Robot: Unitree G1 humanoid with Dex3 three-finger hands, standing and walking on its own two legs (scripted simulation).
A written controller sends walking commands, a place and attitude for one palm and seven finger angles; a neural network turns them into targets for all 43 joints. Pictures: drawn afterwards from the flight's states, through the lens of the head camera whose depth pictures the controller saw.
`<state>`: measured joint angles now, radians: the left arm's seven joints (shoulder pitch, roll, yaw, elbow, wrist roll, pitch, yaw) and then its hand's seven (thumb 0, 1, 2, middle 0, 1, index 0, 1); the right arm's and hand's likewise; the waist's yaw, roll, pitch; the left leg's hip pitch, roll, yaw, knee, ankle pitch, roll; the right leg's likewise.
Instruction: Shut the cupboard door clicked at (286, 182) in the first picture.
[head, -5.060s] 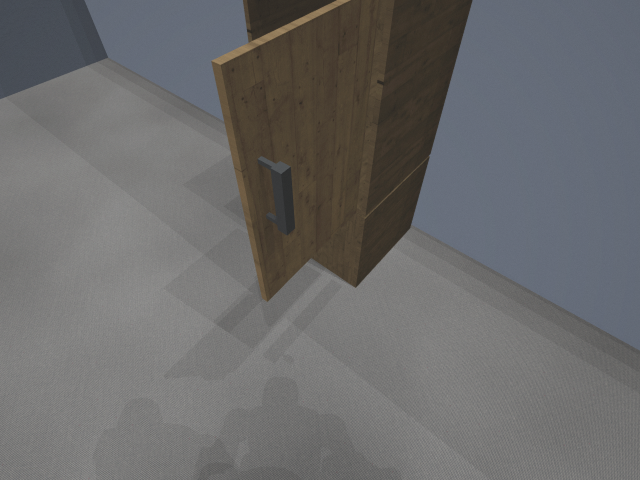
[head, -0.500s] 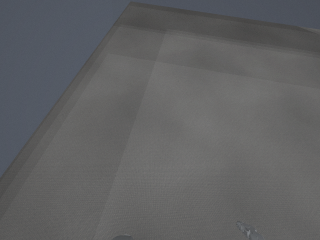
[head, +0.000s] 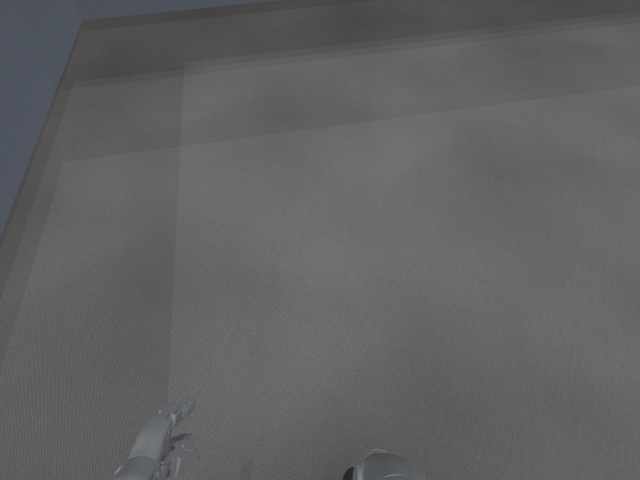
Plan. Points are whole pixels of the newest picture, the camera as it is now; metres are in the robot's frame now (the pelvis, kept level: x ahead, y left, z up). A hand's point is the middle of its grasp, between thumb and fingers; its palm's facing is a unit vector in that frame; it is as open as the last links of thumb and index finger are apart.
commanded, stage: walk around to get in front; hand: left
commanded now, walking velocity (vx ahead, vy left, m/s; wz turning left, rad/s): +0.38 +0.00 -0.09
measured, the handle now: out of the picture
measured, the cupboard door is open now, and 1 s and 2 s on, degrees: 92 92 92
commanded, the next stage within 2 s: walk to a spot facing it in 0.36 s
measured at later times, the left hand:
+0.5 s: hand out of the picture +0.13 +0.13 -0.15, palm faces +0.10 -0.98 -0.16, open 7.3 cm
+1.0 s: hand (236, 259) +0.49 +0.15 -0.13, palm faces +0.21 -0.94 -0.28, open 7.3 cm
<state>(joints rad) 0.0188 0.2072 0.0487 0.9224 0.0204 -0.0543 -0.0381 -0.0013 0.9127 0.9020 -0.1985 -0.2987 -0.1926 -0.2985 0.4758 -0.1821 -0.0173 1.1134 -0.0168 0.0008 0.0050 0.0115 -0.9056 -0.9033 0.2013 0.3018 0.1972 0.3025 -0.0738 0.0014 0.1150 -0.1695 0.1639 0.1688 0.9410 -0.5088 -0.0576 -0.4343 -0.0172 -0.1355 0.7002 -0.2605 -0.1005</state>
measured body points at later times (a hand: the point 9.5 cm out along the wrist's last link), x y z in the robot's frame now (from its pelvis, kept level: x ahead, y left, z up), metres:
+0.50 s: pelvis +0.24 -0.02 +0.01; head +0.27 -0.02 +0.46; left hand +0.12 +0.18 -0.14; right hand +0.38 -0.24 -0.13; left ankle +0.36 +0.10 -0.69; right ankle +0.06 -0.06 -0.71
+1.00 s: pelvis +0.39 -0.07 +0.01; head +0.45 -0.08 +0.46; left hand +0.48 +0.20 -0.11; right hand +0.46 -0.31 -0.15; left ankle +0.35 +0.07 -0.70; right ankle +0.44 -0.17 -0.72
